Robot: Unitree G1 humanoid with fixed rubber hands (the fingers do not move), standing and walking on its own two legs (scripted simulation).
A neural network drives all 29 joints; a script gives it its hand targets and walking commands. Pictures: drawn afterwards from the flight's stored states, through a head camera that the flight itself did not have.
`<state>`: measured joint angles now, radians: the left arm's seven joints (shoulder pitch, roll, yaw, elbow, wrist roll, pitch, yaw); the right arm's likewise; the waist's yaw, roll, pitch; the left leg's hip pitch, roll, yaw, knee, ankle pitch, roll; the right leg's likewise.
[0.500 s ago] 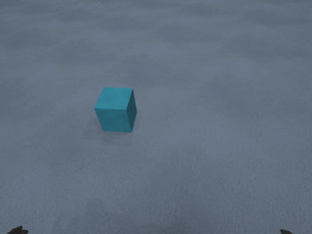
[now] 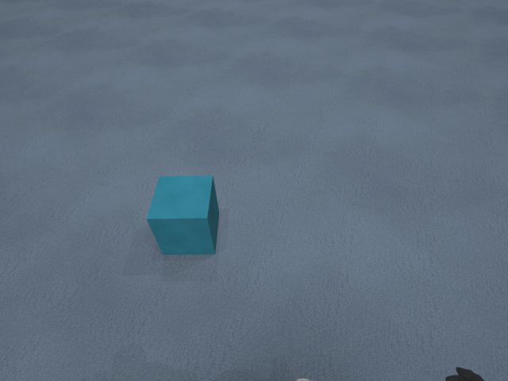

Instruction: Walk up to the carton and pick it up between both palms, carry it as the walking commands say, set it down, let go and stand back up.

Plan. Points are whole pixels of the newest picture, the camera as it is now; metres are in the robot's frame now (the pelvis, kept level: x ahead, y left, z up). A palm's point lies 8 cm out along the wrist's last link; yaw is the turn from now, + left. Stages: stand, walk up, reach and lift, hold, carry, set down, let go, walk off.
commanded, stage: walk up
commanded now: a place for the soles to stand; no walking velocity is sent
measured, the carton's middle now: (187, 215) +0.95 +0.26 -0.61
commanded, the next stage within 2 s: none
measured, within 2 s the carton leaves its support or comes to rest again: neither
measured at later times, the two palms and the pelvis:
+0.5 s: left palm out of the picture +0.24 +0.50 -0.06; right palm (367, 318) +0.25 -0.21 -0.08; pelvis +0.16 +0.14 -0.01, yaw -3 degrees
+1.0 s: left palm out of the picture +0.40 +0.63 -0.06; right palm (289, 263) +0.38 -0.09 -0.09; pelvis +0.30 +0.27 -0.02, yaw -5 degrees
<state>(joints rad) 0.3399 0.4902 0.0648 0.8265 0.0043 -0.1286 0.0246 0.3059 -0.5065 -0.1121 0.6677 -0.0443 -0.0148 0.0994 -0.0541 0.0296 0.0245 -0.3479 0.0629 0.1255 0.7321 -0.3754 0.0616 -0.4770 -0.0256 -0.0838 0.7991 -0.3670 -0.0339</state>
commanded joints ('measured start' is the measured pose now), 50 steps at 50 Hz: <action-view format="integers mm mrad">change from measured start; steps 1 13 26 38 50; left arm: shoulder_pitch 257 100 111 101 99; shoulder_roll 254 326 212 304 251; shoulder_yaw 88 85 61 84 56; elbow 31 -86 -21 -72 -17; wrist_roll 12 2 -2 8 4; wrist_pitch -25 -23 -8 -25 1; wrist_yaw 25 37 27 51 33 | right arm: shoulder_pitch -140 -118 -55 -64 -44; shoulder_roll -135 -132 -213 -138 -241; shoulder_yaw -29 -44 -59 -52 -65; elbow -106 -59 -54 -46 -29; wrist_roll -5 20 -1 14 19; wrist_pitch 2 16 -3 24 -9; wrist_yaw -3 18 -10 0 -35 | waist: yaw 177 66 33 62 34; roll -34 -208 196 -191 138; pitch -27 -11 48 30 83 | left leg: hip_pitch -407 -190 -128 -302 -72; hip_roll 93 52 193 56 199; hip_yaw -142 -101 -366 -144 -496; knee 5 147 -321 292 -349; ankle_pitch -305 40 -206 -10 -381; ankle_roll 74 -62 216 -66 199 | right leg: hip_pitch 490 114 3 126 -195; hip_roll -33 -221 -27 -252 -72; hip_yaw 140 236 24 268 83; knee -205 -292 97 -296 293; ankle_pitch -14 289 -87 286 -139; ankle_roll -28 -184 0 -200 18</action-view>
